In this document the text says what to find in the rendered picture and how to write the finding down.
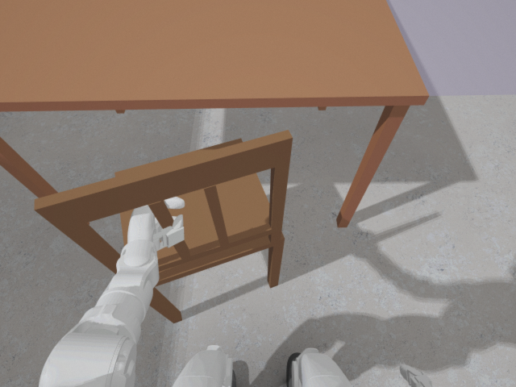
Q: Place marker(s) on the left robot thigh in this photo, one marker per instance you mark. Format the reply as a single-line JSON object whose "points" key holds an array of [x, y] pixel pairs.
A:
{"points": [[210, 368]]}

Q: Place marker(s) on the robot right shin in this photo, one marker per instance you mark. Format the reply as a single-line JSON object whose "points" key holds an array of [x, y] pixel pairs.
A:
{"points": [[309, 350]]}

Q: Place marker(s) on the table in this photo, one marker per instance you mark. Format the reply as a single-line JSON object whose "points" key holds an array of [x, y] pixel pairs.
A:
{"points": [[204, 54]]}

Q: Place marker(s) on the chair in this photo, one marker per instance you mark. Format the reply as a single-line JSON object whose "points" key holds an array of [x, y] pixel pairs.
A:
{"points": [[226, 215]]}

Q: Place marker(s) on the robot right hand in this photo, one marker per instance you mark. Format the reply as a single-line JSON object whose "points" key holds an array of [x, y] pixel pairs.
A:
{"points": [[414, 377]]}

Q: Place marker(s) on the robot left hand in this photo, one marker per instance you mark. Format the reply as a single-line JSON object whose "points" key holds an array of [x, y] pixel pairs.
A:
{"points": [[144, 225]]}

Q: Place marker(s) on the left robot upper arm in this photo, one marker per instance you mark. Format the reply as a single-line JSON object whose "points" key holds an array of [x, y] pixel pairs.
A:
{"points": [[92, 360]]}

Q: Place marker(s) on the robot left forearm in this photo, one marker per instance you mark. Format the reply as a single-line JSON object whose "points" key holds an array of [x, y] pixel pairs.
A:
{"points": [[124, 303]]}

